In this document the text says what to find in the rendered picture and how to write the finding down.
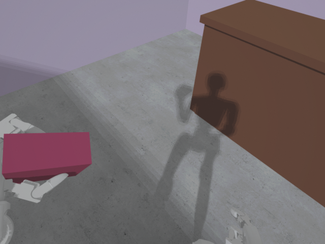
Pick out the table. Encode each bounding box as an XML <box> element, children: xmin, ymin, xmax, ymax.
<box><xmin>190</xmin><ymin>0</ymin><xmax>325</xmax><ymax>207</ymax></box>

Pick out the robot left hand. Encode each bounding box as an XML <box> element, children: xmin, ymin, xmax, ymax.
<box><xmin>0</xmin><ymin>113</ymin><xmax>68</xmax><ymax>203</ymax></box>

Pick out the robot right hand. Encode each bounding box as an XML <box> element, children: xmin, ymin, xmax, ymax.
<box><xmin>225</xmin><ymin>207</ymin><xmax>263</xmax><ymax>244</ymax></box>

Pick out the robot left forearm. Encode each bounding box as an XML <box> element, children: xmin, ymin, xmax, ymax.
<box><xmin>0</xmin><ymin>201</ymin><xmax>14</xmax><ymax>244</ymax></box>

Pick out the sponge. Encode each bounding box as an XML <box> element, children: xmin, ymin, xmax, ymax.
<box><xmin>2</xmin><ymin>132</ymin><xmax>92</xmax><ymax>184</ymax></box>

